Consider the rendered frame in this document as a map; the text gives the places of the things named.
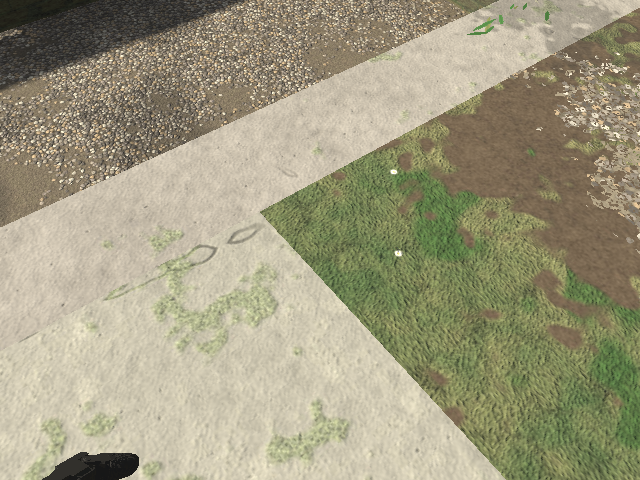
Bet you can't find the left robot hand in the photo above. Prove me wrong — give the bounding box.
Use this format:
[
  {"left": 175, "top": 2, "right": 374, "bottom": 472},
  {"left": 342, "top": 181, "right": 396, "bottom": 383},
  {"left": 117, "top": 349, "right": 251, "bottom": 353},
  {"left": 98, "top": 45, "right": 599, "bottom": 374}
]
[{"left": 42, "top": 452, "right": 139, "bottom": 480}]

